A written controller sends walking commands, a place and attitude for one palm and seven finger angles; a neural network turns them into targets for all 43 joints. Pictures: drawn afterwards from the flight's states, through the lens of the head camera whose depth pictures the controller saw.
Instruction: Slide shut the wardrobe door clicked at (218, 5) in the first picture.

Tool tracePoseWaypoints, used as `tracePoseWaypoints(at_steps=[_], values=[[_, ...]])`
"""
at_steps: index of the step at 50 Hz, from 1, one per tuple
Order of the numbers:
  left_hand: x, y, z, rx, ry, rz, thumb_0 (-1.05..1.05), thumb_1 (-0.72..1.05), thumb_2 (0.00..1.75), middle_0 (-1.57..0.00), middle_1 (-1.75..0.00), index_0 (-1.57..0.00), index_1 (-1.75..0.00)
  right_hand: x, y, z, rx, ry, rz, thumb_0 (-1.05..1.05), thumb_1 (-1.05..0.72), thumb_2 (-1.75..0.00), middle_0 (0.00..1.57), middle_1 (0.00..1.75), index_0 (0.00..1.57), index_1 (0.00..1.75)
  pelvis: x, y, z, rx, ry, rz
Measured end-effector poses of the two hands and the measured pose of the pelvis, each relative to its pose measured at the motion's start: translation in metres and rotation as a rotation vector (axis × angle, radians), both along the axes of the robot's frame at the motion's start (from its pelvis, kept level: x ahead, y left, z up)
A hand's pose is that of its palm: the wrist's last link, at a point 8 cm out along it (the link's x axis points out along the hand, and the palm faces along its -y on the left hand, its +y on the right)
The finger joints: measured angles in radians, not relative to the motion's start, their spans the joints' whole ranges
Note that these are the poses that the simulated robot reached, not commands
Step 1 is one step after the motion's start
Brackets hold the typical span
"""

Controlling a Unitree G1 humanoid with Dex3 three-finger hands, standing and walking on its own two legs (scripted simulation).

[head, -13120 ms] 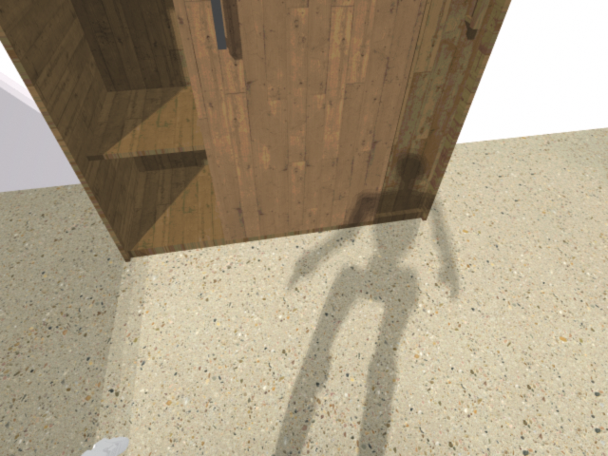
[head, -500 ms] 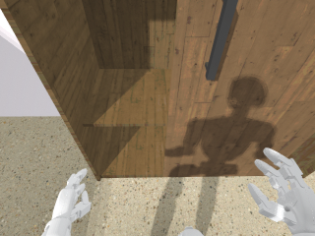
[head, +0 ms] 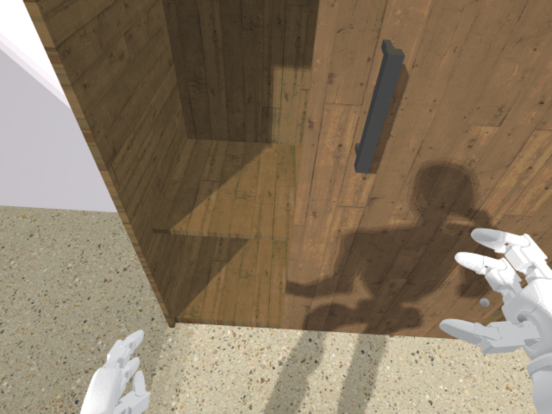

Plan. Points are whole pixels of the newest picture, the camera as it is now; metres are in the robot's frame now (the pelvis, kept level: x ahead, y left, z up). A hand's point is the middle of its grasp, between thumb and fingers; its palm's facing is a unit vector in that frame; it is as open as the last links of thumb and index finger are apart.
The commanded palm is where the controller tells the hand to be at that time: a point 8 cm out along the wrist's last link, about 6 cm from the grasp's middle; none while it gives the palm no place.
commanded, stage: raise the hand with hooked fingers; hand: right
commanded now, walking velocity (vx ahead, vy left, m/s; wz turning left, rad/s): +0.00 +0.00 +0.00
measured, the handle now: (373, 111) +0.52 -0.13 +0.20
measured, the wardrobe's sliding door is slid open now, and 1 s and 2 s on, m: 0.40 0.40 0.40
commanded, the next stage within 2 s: move the hooked fingers beside the handle in 1.04 s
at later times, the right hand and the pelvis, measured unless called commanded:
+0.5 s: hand out of the picture +0.27 -0.28 +0.22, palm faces +0.11 +0.99 -0.12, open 14.0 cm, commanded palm +0.24 -0.32 +0.23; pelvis +0.01 +0.00 +0.02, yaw -1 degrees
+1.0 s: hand (541, 211) +0.29 -0.26 +0.23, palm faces +0.12 +0.99 -0.10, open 14.0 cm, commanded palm +0.25 -0.31 +0.23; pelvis +0.01 +0.02 +0.02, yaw +0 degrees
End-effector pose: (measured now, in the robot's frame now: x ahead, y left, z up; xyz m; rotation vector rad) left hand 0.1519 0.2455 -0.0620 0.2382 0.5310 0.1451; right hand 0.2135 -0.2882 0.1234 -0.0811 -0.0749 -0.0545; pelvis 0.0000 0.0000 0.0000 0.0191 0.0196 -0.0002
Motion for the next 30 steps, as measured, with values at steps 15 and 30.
tracePoseWaypoints(at_steps=[15,30], values=[[0.048,-0.047,0.026,-0.069,-0.103,-0.125,0.02,0.9,0.9,-0.2,-0.3,-0.2,-0.3,0.015,-0.033,0.061,-0.019,-0.046,-0.041,-0.01,0.44,-0.33,0.29,1.16,0.3,1.16,0.002,-0.004,0.012,-0.001,-0.056,-0.016],[0.039,-0.027,0.013,-0.077,-0.012,-0.089,0.02,0.9,0.9,-0.21,-0.3,-0.2,-0.3,0.038,-0.045,0.116,-0.052,-0.072,-0.05,-0.01,0.5,-0.3,0.3,1.2,0.3,1.2,0.007,0.006,0.016,-0.008,-0.066,-0.02]])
